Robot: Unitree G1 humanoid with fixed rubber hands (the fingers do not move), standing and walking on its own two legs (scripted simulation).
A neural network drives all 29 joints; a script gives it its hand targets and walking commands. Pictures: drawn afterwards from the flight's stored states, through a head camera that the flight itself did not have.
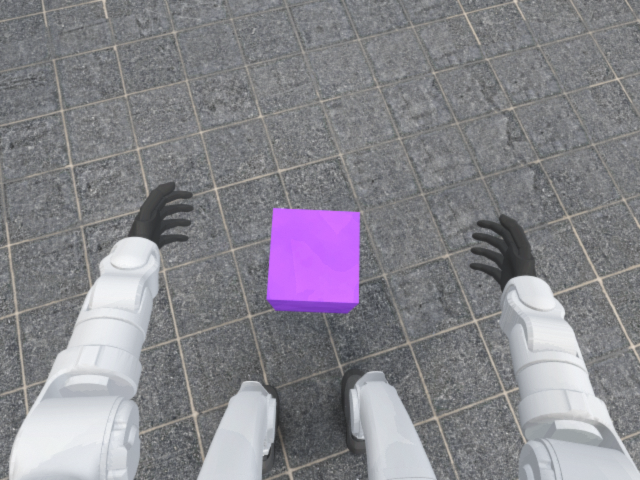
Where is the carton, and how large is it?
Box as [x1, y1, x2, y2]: [267, 208, 359, 313]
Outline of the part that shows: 273,208 267,300 275,310 345,313 349,311 358,303 359,212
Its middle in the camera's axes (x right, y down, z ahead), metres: -0.02 +0.05 +0.98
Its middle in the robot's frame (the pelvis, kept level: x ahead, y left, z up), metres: +0.48 -0.01 -0.57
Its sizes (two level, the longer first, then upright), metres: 0.210 0.200 0.250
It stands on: the floor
